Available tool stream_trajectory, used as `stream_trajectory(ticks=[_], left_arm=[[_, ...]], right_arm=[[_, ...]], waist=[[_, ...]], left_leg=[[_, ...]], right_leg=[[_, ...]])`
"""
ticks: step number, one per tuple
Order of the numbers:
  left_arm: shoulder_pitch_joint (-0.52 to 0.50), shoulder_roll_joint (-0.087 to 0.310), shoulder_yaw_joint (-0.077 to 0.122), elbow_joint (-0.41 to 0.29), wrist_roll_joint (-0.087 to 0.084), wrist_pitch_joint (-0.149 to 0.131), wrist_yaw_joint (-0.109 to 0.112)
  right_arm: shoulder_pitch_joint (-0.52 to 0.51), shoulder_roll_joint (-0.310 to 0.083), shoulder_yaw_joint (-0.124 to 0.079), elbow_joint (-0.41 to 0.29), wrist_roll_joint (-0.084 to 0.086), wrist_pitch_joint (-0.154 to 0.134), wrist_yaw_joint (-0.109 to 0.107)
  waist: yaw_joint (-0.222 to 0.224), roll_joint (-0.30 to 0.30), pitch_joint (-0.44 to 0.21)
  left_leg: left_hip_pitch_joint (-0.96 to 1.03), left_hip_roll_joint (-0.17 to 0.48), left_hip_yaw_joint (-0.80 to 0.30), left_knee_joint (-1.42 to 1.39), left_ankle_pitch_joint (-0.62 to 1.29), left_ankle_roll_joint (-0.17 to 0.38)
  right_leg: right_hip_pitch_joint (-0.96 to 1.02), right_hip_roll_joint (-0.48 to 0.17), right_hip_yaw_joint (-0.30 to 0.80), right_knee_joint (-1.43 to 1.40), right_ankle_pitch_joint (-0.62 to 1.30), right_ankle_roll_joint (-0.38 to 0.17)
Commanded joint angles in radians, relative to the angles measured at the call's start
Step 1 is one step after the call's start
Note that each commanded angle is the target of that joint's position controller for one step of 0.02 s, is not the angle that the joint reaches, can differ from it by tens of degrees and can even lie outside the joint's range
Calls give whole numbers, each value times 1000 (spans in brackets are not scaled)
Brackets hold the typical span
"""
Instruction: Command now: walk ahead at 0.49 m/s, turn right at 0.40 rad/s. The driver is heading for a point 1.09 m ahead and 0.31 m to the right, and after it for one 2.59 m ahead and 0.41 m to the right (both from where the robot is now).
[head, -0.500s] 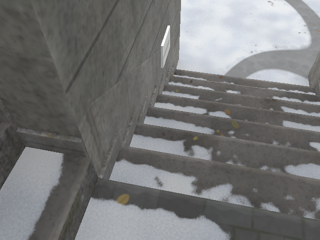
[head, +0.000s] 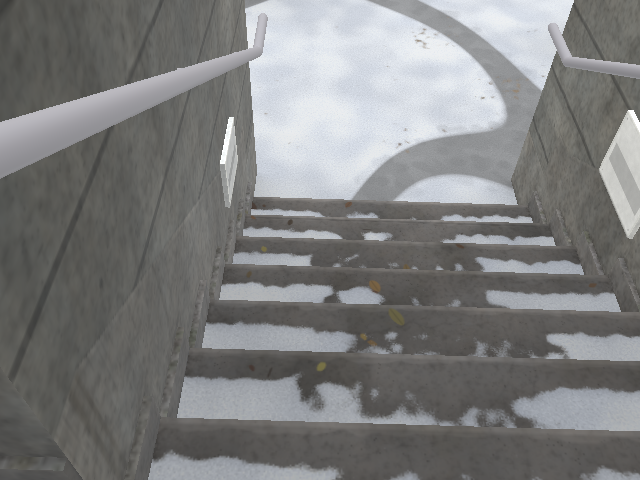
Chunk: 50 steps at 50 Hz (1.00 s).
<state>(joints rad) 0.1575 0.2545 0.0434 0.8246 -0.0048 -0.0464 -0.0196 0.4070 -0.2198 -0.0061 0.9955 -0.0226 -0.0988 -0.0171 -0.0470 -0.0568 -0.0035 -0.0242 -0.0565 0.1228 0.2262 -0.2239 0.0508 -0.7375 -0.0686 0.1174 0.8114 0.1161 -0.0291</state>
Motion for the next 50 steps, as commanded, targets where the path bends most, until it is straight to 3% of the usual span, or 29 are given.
stream_trajectory(ticks=[1,5,8,9,10,11,12,13,14,16,20,23,26,27,28,30,34,38,40,41,42,43,44,45,46,47,48,49,50], left_arm=[[-150,15,-6,-123,-6,-24,-28],[-118,56,7,-158,-10,-28,-29],[128,106,44,-122,-5,-27,-39],[280,175,77,-98,-13,-32,-39],[299,265,89,-74,-34,-19,-20],[275,277,73,-147,-8,-27,-21],[309,191,66,-143,-12,-26,-27],[245,158,59,-131,-16,-30,-23],[152,117,46,-160,-22,-40,-23],[115,98,36,-183,9,-39,-18],[149,151,51,-157,-8,-40,11],[221,150,52,-164,7,-25,30],[397,134,48,-111,-31,-24,46],[411,134,49,-106,-25,-21,53],[384,136,47,-110,-25,-19,69],[345,106,34,-96,-33,-2,93],[312,98,28,-98,-18,19,96],[318,86,27,-69,-29,46,131],[326,36,6,-53,-34,40,106],[364,3,-1,-21,-33,34,77],[467,-80,-16,35,-38,11,41],[568,-74,-21,27,-73,-16,27],[582,-29,-16,19,-78,-28,32],[492,20,-9,-69,-117,-34,58],[275,51,-2,-99,-99,-10,83],[163,49,-4,-146,-94,6,94],[170,24,-14,-141,-60,18,100],[196,-11,-21,-137,-30,18,95],[245,-1,-6,-119,-45,2,81]], right_arm=[[17,-163,-30,-29,3,-4,-22],[-11,-198,-51,-44,17,9,-2],[-51,-211,-52,-62,16,32,-28],[-49,-207,-46,-78,8,34,-33],[-8,-136,-30,-103,-27,15,-20],[43,-90,-20,-163,1,-43,17],[-97,-215,-57,-189,39,-68,32],[-140,-210,-58,-218,61,-65,18],[-143,-196,-63,-212,50,-51,4],[-108,-189,-74,-205,29,-9,-19],[-218,-93,-57,-278,-34,18,-13],[-141,-151,-76,-257,1,18,1],[-364,-183,-91,-344,23,-15,30],[-396,-185,-94,-356,21,-26,40],[-423,-202,-101,-365,7,-33,51],[-426,-120,-83,-377,-31,-47,64],[-402,-86,-76,-417,-6,-25,66],[-301,-120,-96,-408,20,-2,59],[-54,-147,-126,-301,30,5,48],[116,-128,-127,-246,28,12,53],[323,-146,-117,-183,1,16,63],[358,-159,-109,-147,22,23,69],[320,-167,-109,-132,38,46,71],[281,-271,-138,-96,59,53,63],[187,-147,-106,-94,59,67,45],[92,-114,-78,-85,34,53,36],[-2,-59,-51,-98,26,23,34],[-17,-34,-40,-77,27,13,33],[-17,5,-27,-62,18,7,28]], waist=[[-20,97,74],[3,158,55],[137,183,-48],[225,77,-112],[161,-235,-124],[94,-311,-303],[161,-123,-266],[118,-14,-155],[58,115,-88],[11,77,-73],[6,55,-70],[7,29,-121],[99,-2,-39],[106,-26,-23],[98,-12,3],[102,-37,9],[103,-53,28],[100,-74,46],[21,5,-3],[-50,55,-44],[-91,305,-188],[-44,506,-204],[-2,531,-192],[27,485,-191],[4,195,-4],[22,177,116],[85,73,160],[115,101,163],[153,119,142]], left_leg=[[4,308,-71,-63,266,102],[26,306,-4,74,479,89],[-37,308,48,452,965,55],[-197,258,58,755,804,17],[-472,118,42,1138,-129,-16],[-769,6,-180,1347,-369,-25],[-868,58,-263,1314,-278,5],[-838,89,-248,1227,-201,6],[-746,141,-251,1114,-134,-8],[-614,182,-252,971,-113,-26],[-488,116,-170,713,66,-62],[-636,118,-225,852,211,-56],[-990,146,-333,683,225,-11],[-1023,140,-342,644,233,-8],[-933,108,-311,502,326,-4],[-648,59,-261,409,665,-7],[-402,7,-223,357,639,-28],[-416,153,-357,97,670,-21],[-132,192,-259,-27,729,-36],[111,223,-285,85,620,-27],[478,289,-302,480,880,15],[560,335,-441,551,869,41],[466,366,-509,461,727,48],[355,476,-828,177,104,183],[151,405,-787,38,-174,147],[-87,409,-779,41,-69,174],[-269,345,-683,100,-35,139],[-340,285,-586,143,58,114],[-382,196,-454,183,121,60]], right_leg=[[-48,5,-40,-136,64,-6],[74,28,-142,-87,-145,-29],[416,131,-233,-110,-322,-88],[668,128,-146,-250,-255,-144],[803,-86,204,-290,-138,-239],[1031,-251,693,-440,-139,-459],[1018,-242,648,-499,-189,-419],[887,-213,512,-494,-142,-356],[720,-159,391,-496,-70,-304],[578,-105,302,-506,82,-282],[422,-24,168,-469,298,-274],[541,-54,280,-376,206,-276],[815,-69,422,-332,-151,-253],[831,-67,446,-320,-164,-254],[716,-22,385,-319,-163,-238],[437,53,320,-264,-259,-218],[234,118,317,-145,-392,-197],[482,109,382,109,-395,-174],[430,153,298,378,-386,-127],[247,208,239,617,-636,-90],[-64,309,185,1085,-1070,-44],[-332,293,162,1403,-1056,-18],[-402,223,96,1492,-966,-7],[-442,195,18,1461,-793,6],[-504,124,-37,1409,-645,-3],[-442,100,0,1385,-564,-16],[-354,35,71,1199,-463,-49],[-325,18,61,1096,-451,-61],[-274,-1,72,912,-307,-72]])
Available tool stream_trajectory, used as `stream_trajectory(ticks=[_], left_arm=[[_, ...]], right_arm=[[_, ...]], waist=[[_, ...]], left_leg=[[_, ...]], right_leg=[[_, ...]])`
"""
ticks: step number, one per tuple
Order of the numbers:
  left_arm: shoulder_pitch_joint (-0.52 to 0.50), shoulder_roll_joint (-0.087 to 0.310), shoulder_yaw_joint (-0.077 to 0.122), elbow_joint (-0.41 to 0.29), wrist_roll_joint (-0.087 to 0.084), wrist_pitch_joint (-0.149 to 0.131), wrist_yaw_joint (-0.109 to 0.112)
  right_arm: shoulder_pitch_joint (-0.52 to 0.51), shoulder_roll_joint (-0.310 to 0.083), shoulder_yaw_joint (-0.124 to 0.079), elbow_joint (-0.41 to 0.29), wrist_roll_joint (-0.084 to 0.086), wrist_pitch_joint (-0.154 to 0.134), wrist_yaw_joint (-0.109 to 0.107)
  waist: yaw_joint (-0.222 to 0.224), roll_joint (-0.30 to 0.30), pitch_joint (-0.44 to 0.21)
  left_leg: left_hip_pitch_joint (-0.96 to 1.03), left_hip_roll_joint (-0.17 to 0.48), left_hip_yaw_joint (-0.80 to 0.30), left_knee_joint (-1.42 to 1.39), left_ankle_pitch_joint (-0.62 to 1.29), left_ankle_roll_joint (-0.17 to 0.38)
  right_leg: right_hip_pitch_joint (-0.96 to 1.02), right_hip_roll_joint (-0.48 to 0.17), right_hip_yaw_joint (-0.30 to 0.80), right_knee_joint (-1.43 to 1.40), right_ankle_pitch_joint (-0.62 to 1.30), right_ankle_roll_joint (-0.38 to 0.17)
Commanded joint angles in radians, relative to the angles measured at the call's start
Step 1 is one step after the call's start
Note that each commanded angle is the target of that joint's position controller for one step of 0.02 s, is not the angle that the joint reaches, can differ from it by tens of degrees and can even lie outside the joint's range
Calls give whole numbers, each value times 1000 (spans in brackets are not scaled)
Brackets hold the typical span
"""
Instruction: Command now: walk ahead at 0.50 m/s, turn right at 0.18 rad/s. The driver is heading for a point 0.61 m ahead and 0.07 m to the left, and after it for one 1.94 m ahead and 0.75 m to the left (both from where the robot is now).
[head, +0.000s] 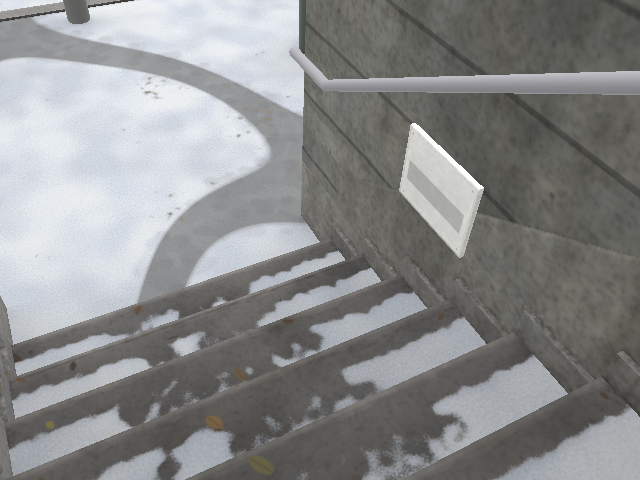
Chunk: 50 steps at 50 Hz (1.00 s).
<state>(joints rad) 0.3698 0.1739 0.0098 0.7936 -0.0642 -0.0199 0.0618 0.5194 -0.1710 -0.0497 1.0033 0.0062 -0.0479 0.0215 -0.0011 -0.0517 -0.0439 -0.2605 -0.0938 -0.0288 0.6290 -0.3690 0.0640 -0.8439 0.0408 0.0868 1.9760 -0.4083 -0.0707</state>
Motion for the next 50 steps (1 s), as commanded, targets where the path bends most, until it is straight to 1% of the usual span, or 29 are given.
stream_trajectory(ticks=[1,3,4,6,7,8,11,14,16,18,20,22,23,24,25,26,27,28,29,30,31,32,34,36,37,38,41,45,50], left_arm=[[22,56,20,-87,34,-35,-11],[-130,71,23,-163,68,-40,-26],[-170,37,13,-179,72,-39,-31],[-104,33,18,-161,51,-31,-40],[-101,68,29,-143,49,-24,-42],[-195,91,44,-174,38,-35,-49],[-316,65,29,-204,29,-50,-81],[-477,52,18,-253,36,-79,-111],[-525,62,6,-256,85,-114,-133],[-546,30,-6,-254,95,-127,-153],[-491,50,10,-248,44,-91,-143],[-386,105,31,-221,38,-72,-118],[-241,149,56,-184,24,-58,-101],[-32,188,77,-121,44,-60,-96],[220,227,91,-35,75,-53,-90],[233,223,52,1,103,-68,-112],[206,203,59,-3,77,-57,-126],[160,216,72,-6,55,-40,-132],[77,183,68,10,51,-36,-132],[-49,132,46,-20,73,-44,-132],[-112,154,52,8,91,-73,-120],[-123,139,48,23,89,-95,-114],[-69,130,43,70,80,-97,-90],[-19,165,57,116,98,-96,-64],[-10,167,61,114,91,-98,-62],[-15,131,56,127,74,-99,-50],[20,80,31,162,57,-83,-16],[63,116,28,151,72,-70,-9],[124,177,62,135,60,-28,14]], right_arm=[[-90,-69,10,-51,-18,-49,-15],[-74,-129,-5,-77,-3,-50,-48],[-40,-140,-7,-69,-2,-47,-57],[4,-181,-28,-60,1,-33,-62],[27,-199,-43,-68,17,-30,-64],[100,-136,-22,-28,33,-16,-65],[207,-98,-13,-14,6,3,-69],[295,-76,0,-14,7,10,-76],[200,-75,5,-77,14,14,-104],[108,-105,3,-110,7,25,-96],[98,-121,-4,-106,15,34,-67],[78,-104,-2,-94,31,28,-53],[54,-122,-12,-70,6,22,-43],[18,-139,-11,-57,17,10,-39],[13,-138,-22,-35,36,-7,-35],[255,2,0,-12,38,-20,-33],[309,-91,-4,-38,54,-39,-22],[216,-134,-9,-99,73,-24,-29],[79,-124,-12,-131,66,-3,-54],[40,-128,-19,-142,59,27,-71],[10,-96,-16,-154,43,44,-78],[24,-94,-21,-150,27,58,-80],[-12,-76,-31,-177,14,60,-76],[-21,-97,-34,-192,8,54,-60],[-57,-109,-40,-206,6,53,-52],[-104,-114,-44,-218,12,41,-39],[-228,-69,-34,-259,-8,30,-6],[-327,-79,-25,-315,-17,50,13],[-492,-63,-8,-397,18,45,53]], waist=[[93,161,151],[53,120,134],[35,126,96],[33,163,61],[31,87,61],[-2,66,103],[-65,80,138],[-143,92,168],[-155,114,197],[-173,59,217],[-165,123,208],[-106,100,176],[-24,138,91],[113,162,33],[220,53,-36],[80,-166,-200],[66,-281,-362],[70,-246,-359],[53,-46,-202],[-8,90,-68],[-53,67,36],[-77,62,94],[-77,-46,64],[-90,-28,-4],[-84,4,0],[-66,-20,14],[-37,-45,72],[13,-12,95],[126,12,172]], left_leg=[[-132,213,-278,-211,454,41],[-184,188,-233,-290,589,73],[-168,198,-243,-289,645,77],[0,267,-301,-222,678,98],[69,263,-297,-177,666,75],[198,287,-362,-102,518,95],[367,304,-414,-44,460,98],[430,269,-433,11,325,123],[293,208,-338,18,297,112],[-100,128,-198,14,145,89],[-108,136,-204,72,143,103],[77,147,-204,212,238,89],[88,143,-225,390,384,83],[43,117,-177,638,579,43],[-216,12,-132,1089,221,-27],[-513,-31,-247,1389,-534,-51],[-549,29,-317,1350,-451,-70],[-588,60,-241,1258,-332,-86],[-607,103,-125,1248,-188,-76],[-518,127,-109,1096,21,-50],[-486,161,-165,1021,118,-41],[-425,178,-182,865,140,-42],[-424,192,-189,646,191,-63],[-431,182,-177,624,298,-52],[-461,172,-183,541,410,-38],[-511,179,-250,440,528,-13],[-427,124,-174,191,860,-15],[-398,110,-151,127,886,-16],[-494,151,-68,-1,670,-29]], right_leg=[[-167,-117,34,-330,269,-17],[16,-154,-30,-788,507,37],[101,-152,-32,-877,578,52],[43,-174,26,-862,631,50],[6,-164,9,-910,639,36],[-164,-174,71,-957,671,23],[-351,-174,65,-1020,564,17],[-440,-162,43,-1097,571,14],[-253,-142,-5,-1278,809,14],[217,-83,-92,-1441,1054,6],[351,-71,-60,-1415,908,35],[361,-97,-29,-1542,820,50],[546,-110,-23,-1549,785,32],[746,-106,-67,-1615,853,12],[1094,-190,-16,-1553,987,-47],[1389,-372,119,-1173,1416,-117],[1401,-439,250,-1173,1363,-207],[1250,-492,418,-1408,624,-278],[989,-473,465,-1582,176,-263],[701,-445,409,-1685,6,-230],[503,-461,414,-1653,146,-224],[378,-402,283,-1645,294,-178],[409,-331,157,-1637,401,-158],[480,-340,123,-1574,546,-169],[504,-309,71,-1571,501,-146],[553,-305,53,-1535,417,-102],[481,-228,-107,-1460,267,-60],[466,-273,-106,-1316,201,-76],[610,-361,-14,-1107,187,-59]])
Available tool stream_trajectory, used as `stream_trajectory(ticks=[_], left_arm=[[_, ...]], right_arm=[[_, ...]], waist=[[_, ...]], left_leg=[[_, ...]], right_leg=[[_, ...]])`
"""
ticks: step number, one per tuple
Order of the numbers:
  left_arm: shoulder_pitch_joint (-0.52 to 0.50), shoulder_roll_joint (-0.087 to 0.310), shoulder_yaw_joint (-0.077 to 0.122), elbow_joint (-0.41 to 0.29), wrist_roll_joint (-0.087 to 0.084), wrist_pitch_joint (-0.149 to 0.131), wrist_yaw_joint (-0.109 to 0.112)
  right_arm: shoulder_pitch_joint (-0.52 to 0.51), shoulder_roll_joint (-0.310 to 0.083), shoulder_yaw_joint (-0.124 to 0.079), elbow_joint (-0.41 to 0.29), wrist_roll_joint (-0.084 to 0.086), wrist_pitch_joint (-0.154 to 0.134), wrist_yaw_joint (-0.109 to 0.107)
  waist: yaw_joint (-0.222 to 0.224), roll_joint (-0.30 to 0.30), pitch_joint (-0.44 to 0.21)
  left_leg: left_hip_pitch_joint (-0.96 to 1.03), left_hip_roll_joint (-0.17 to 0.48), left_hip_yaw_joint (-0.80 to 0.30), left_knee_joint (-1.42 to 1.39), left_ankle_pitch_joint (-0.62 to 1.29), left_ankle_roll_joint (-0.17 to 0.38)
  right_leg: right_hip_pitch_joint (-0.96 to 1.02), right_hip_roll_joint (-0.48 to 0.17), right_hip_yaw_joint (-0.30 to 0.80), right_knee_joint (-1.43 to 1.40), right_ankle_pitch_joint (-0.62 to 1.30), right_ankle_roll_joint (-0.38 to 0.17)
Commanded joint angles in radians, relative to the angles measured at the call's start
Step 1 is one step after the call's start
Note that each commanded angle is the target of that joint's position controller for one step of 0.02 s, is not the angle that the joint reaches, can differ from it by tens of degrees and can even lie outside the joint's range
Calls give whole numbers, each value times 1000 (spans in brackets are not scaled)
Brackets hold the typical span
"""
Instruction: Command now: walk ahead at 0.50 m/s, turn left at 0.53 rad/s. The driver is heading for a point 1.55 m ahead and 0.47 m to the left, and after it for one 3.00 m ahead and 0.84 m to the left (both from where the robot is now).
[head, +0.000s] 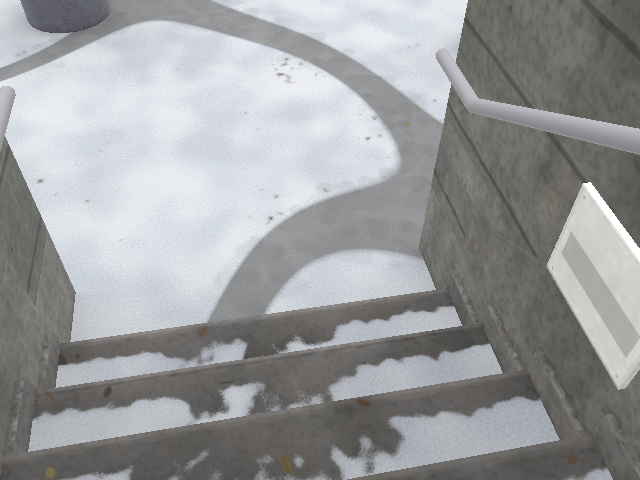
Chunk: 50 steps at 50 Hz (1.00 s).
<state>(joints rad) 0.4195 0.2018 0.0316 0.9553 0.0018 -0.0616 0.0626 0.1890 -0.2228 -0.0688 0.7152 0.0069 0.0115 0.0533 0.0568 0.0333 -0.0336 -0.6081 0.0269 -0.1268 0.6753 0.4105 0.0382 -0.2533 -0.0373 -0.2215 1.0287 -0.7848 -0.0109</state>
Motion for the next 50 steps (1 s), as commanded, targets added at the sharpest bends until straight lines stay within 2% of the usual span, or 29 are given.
stream_trajectory(ticks=[1,3,5,6,7,8,9,10,12,15,16,17,18,20,23,25,29,31,32,33,34,35,36,38,39,41,43,47,50], left_arm=[[79,152,43,-18,-8,23,16],[15,183,53,-15,-15,31,10],[-35,209,60,-24,-18,-2,-13],[105,100,41,-27,6,-35,-38],[106,137,32,-57,-21,-62,-60],[-69,142,33,-156,-47,-66,-55],[-201,95,16,-212,-73,-57,-32],[-264,116,17,-211,-69,-32,-5],[-143,136,37,-190,-34,-5,0],[-198,111,46,-217,61,-18,-12],[-192,56,31,-218,60,-16,-25],[-78,67,36,-171,27,-21,-46],[-144,113,54,-194,7,-23,-58],[-321,127,52,-276,7,-27,-68],[-443,105,40,-352,41,-49,-104],[-409,68,32,-372,17,-40,-112],[-181,127,69,-296,-17,-9,-100],[158,162,92,-149,10,-7,-105],[265,164,77,-104,19,-8,-117],[271,209,84,-84,-20,4,-128],[290,321,114,-50,-44,12,-134],[179,132,64,-63,-28,21,-114],[75,144,53,-68,11,8,-97],[-58,-15,-11,-49,11,-20,-69],[-98,-17,-18,-57,32,-27,-68],[-36,34,-11,-29,46,-34,-46],[67,77,-4,30,43,-27,-28],[199,83,7,85,-21,-29,-26],[321,60,5,113,1,-36,-17]], right_arm=[[-159,-18,8,-103,28,-17,25],[-5,-43,-11,-38,44,-21,19],[298,-159,-63,79,11,-20,-5],[362,-239,-56,111,-2,-24,4],[440,-215,-49,116,22,-16,8],[462,-231,-58,121,33,-2,-6],[431,-243,-54,165,36,8,-30],[305,-151,-19,117,-4,8,-35],[94,-77,12,38,-19,-35,-33],[19,-121,-2,6,7,-60,-85],[55,-118,-1,28,5,-48,-100],[87,-142,-5,42,-16,-44,-100],[198,-104,-5,78,4,-54,-107],[315,-64,3,103,34,-62,-109],[251,-94,-1,70,18,-39,-140],[263,-104,-9,67,12,-13,-148],[265,-80,3,52,16,7,-154],[338,19,31,127,17,-4,-110],[465,65,28,167,33,-21,-74],[573,59,32,145,57,-43,-64],[519,3,30,76,85,-57,-79],[268,-75,5,52,85,-23,-99],[125,-92,5,-7,92,-4,-125],[118,-34,20,-21,25,3,-129],[200,-47,7,8,25,-8,-112],[119,-47,2,-14,4,-27,-94],[109,24,18,-5,-2,-21,-73],[32,-9,3,1,14,-16,-42],[-162,-20,4,-42,22,-39,-21]], waist=[[72,-76,172],[-12,-74,141],[-184,46,-16],[-134,338,-136],[-178,302,-348],[-227,241,-360],[-194,97,-224],[-146,-81,-74],[19,-79,38],[26,-17,36],[25,8,-28],[48,56,-93],[-11,46,-48],[-84,24,20],[-102,-18,79],[-117,79,54],[-50,111,59],[75,-72,-24],[46,-302,-86],[-23,-514,-111],[-36,-546,-158],[-3,-148,19],[-8,-210,123],[-87,-144,199],[-148,-136,166],[-111,-139,160],[-96,-171,70],[-59,-86,77],[27,-111,146]], left_leg=[[-130,40,55,-73,-177,6],[151,32,125,-175,-279,46],[678,-52,213,-250,64,145],[1066,144,-41,97,482,314],[1144,225,-265,56,269,429],[1109,310,-457,-176,-112,468],[998,345,-597,-302,-479,448],[784,329,-581,-334,-680,370],[403,253,-502,-260,-639,316],[37,36,-204,-246,-324,226],[10,7,-147,-217,-223,222],[7,27,-166,-189,-218,233],[211,31,-241,-118,-423,239],[458,77,-418,-61,-603,272],[72,-57,-271,33,-868,201],[32,-73,-285,85,-882,196],[210,-77,-382,361,-800,157],[-53,-197,-234,860,-1109,64],[-365,-276,-174,1301,-1371,18],[-538,-238,-151,1524,-1271,-9],[-625,-178,-72,1598,-1177,-39],[-664,-95,-11,1390,-957,3],[-626,-55,-34,1371,-826,25],[-549,-8,-139,1257,-663,59],[-435,-1,-141,1050,-516,80],[-289,-20,-69,661,-347,33],[-211,-8,-44,514,-257,5],[-408,22,-127,373,-168,35],[-563,28,-104,191,-144,43]], right_leg=[[21,-304,307,-112,597,-116],[-74,-304,256,54,760,-94],[-255,-154,90,602,942,-30],[-729,-6,109,1170,-149,47],[-783,-13,279,1189,-143,71],[-885,7,284,1093,-73,80],[-1015,-1,266,1028,28,75],[-1000,-34,289,921,185,39],[-865,-83,379,642,442,9],[-436,-55,301,68,834,53],[-290,-22,265,16,911,66],[-178,6,260,132,1048,68],[-437,-36,370,56,1170,54],[-737,-43,447,-90,1040,23],[-303,33,344,-461,1363,22],[-155,47,345,-479,1298,30],[-16,-67,409,-720,1090,-20],[425,-132,411,-584,1170,-10],[647,-178,399,-274,1368,-25],[659,-284,615,-334,1360,-45],[619,-460,889,-535,859,-201],[408,-334,811,-727,263,-113],[179,-369,849,-774,161,-156],[-70,-298,687,-680,336,-98],[-154,-200,557,-672,390,-35],[-249,-133,384,-701,729,-52],[-139,-153,405,-679,924,-109],[184,-197,466,-549,900,-137],[335,-205,511,-509,731,-117]])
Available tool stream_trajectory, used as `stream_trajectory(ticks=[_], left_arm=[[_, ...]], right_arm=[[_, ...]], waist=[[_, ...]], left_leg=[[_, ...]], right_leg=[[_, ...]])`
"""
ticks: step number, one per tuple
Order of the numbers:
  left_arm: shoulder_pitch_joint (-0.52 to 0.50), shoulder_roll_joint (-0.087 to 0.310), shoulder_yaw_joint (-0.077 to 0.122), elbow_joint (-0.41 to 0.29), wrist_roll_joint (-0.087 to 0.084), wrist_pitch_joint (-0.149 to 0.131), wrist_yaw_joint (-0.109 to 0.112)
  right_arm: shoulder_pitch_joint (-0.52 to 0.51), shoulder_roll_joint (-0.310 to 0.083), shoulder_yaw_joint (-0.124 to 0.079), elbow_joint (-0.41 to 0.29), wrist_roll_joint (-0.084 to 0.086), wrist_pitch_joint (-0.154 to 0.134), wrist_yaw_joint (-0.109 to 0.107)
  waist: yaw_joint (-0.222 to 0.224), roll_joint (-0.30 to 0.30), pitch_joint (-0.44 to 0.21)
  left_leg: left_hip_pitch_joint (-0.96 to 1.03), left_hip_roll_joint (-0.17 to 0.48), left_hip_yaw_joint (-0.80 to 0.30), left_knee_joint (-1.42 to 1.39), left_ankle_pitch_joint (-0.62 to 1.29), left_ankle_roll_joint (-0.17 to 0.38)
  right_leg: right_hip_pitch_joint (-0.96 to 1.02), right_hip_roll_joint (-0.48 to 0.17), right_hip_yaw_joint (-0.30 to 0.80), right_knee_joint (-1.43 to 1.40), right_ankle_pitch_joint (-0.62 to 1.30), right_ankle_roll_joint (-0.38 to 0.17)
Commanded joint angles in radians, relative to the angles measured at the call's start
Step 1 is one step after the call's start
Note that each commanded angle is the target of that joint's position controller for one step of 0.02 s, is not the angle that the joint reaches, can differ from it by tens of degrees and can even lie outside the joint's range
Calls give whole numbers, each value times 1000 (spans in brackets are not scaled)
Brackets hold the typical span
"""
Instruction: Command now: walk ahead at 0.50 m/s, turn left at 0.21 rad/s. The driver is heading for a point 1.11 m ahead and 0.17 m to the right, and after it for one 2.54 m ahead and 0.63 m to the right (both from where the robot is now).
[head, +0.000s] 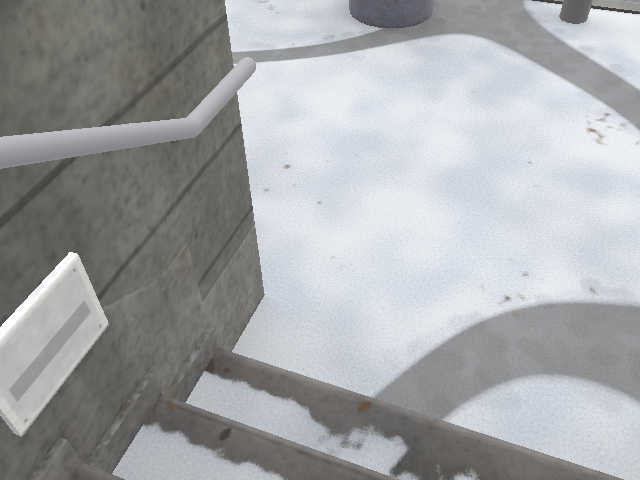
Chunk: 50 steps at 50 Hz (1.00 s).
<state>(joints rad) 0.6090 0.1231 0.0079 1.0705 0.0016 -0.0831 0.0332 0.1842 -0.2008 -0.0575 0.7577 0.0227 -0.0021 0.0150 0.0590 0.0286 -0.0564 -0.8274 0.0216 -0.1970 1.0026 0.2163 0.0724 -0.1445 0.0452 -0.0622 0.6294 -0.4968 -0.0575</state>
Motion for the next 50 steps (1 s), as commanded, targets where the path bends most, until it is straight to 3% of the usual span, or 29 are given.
stream_trajectory(ticks=[1,5,8,11,12,13,14,15,16,17,18,19,20,21,23,25,26,30,32,37,41,42,44,45,46,47,48,49,50], left_arm=[[152,136,26,3,4,-13,15],[36,117,10,-60,-3,6,33],[25,155,22,-75,-20,32,22],[24,175,40,-66,-29,49,15],[2,197,47,-60,-18,56,5],[-42,195,50,-47,-11,54,-3],[-27,157,46,-16,-22,34,-20],[95,69,34,1,-28,20,-21],[182,160,39,-34,-58,-17,-31],[85,180,42,-100,-67,-25,-29],[-56,192,44,-172,-78,-13,-8],[-177,208,55,-183,-58,17,22],[-115,153,46,-191,-40,40,31],[-103,152,54,-185,-10,44,30],[-108,131,71,-216,-10,55,24],[-199,136,71,-276,-5,60,18],[-169,155,78,-270,-26,57,6],[-338,170,88,-340,-5,57,-32],[-404,141,79,-373,4,63,-57],[-511,119,56,-468,8,84,-103],[-538,120,45,-472,-31,67,-121],[-468,135,53,-442,-33,66,-113],[-134,222,98,-323,-18,68,-87],[7,322,108,-258,4,67,-88],[61,311,100,-240,-19,68,-91],[40,324,109,-248,-45,79,-76],[10,338,112,-220,-45,87,-53],[-114,278,91,-261,-12,72,-48],[-254,251,75,-314,1,59,-53]], right_arm=[[-197,-25,-4,-97,9,-36,25],[-252,-15,7,-102,-34,-57,60],[-312,-12,16,-133,11,-48,71],[-300,-49,13,-110,1,-62,70],[-199,-71,-1,-77,-1,-62,63],[54,-114,-26,8,8,-57,52],[288,-169,-42,82,-17,-61,39],[398,-191,-13,123,-61,-68,43],[427,-208,-23,134,-46,-47,44],[417,-238,-37,147,-24,-32,43],[335,-204,-29,164,-5,-24,28],[175,-131,-6,121,-10,-25,21],[91,-141,4,110,-32,-44,30],[53,-89,15,120,-35,-69,30],[107,-57,36,166,-37,-85,15],[154,-103,23,205,-42,-81,-18],[177,-145,11,206,-63,-87,-21],[235,-76,24,236,-3,-101,-57],[263,-61,40,245,-14,-92,-71],[321,-110,30,209,-31,-54,-82],[332,-155,9,190,-13,-20,-95],[316,-169,4,193,-14,-12,-92],[219,-197,-8,173,-11,-59,-52],[304,-112,-2,172,-44,-95,-38],[407,-121,15,156,-25,-127,-17],[270,-148,12,77,4,-132,-19],[118,-110,25,12,36,-126,-37],[48,-117,21,4,29,-111,-55],[57,-136,6,-7,2,-89,-70]], waist=[[33,-98,189],[41,-46,218],[98,-92,256],[114,-96,230],[57,-95,177],[-76,-119,85],[-192,33,-28],[-154,223,-188],[-148,307,-366],[-174,267,-426],[-132,99,-291],[-94,-92,-68],[-14,-87,-21],[11,-80,22],[30,13,42],[18,48,-5],[32,37,-45],[-13,72,56],[-41,79,67],[-133,5,137],[-166,2,208],[-133,-22,188],[57,-20,16],[53,-319,-74],[36,-366,-268],[79,-345,-315],[68,-185,-211],[14,13,-74],[-76,45,14]], left_leg=[[-358,40,-19,-149,44,2],[124,25,143,-377,362,-22],[216,8,172,-526,227,-50],[226,43,148,-688,166,-35],[371,23,176,-669,74,-17],[639,66,154,-685,120,20],[966,103,175,-651,398,51],[1349,240,61,-237,805,109],[1469,316,-81,-157,756,236],[1416,396,-237,-341,302,320],[1197,385,-350,-562,-305,318],[902,324,-322,-671,-440,246],[688,357,-338,-652,-352,261],[547,308,-288,-583,-177,212],[423,194,-83,-593,-1,175],[469,226,-77,-581,196,206],[495,232,-59,-550,220,197],[507,126,117,-469,-132,75],[453,109,158,-419,-242,61],[542,176,95,-225,-358,88],[635,247,29,-54,-233,87],[590,249,69,26,-139,76],[382,138,214,469,109,26],[-29,-15,287,1076,-868,-66],[-189,-35,145,1184,-1078,-111],[-293,-33,120,1114,-1030,-131],[-422,-24,128,1055,-941,-134],[-400,25,89,904,-779,-101],[-301,38,72,855,-728,-89]], right_leg=[[224,-296,378,-100,431,-74],[-177,-193,211,-49,279,-64],[-132,-176,183,27,307,-82],[67,-184,203,206,425,-83],[41,-191,212,322,560,-90],[-45,-175,236,559,592,-83],[-226,-70,153,906,387,-11],[-598,48,221,1367,-492,33],[-700,12,345,1425,-441,57],[-777,-9,318,1386,-372,73],[-828,-65,211,1210,-185,84],[-791,-89,132,1179,-38,70],[-705,-117,184,1057,117,63],[-652,-157,222,971,219,52],[-562,-160,224,681,296,72],[-566,-162,229,605,329,89],[-544,-126,239,616,430,76],[-575,-74,290,179,929,33],[-473,-45,230,104,1052,24],[-543,-57,217,2,917,31],[-570,-96,133,-133,612,17],[-424,-87,94,-184,555,-4],[136,0,-8,-225,842,-94],[522,-184,211,57,1400,-236],[676,-285,479,90,1281,-375],[683,-361,659,-85,908,-441],[588,-409,818,-231,493,-442],[373,-395,838,-262,298,-383],[115,-372,829,-243,341,-359]])
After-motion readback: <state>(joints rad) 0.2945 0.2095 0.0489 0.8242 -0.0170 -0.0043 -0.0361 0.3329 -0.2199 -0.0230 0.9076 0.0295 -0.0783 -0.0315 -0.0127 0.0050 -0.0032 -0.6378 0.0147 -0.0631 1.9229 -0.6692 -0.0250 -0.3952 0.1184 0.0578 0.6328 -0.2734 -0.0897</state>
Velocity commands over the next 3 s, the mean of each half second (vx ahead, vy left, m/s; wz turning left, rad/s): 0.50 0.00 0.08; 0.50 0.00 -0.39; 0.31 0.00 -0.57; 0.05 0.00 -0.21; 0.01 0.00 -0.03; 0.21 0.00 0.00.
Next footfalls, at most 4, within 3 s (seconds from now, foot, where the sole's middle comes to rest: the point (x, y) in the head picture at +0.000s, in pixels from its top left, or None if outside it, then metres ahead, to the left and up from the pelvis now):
0.28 left None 0.34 0.16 -0.92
0.88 right None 0.61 -0.07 -1.08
1.38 left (345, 431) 0.93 0.04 -1.25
1.96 right None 0.66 -0.09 -1.08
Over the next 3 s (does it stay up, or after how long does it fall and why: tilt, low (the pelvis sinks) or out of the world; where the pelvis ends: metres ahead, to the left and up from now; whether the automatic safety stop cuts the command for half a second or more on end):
stays up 0.78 -0.04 -0.48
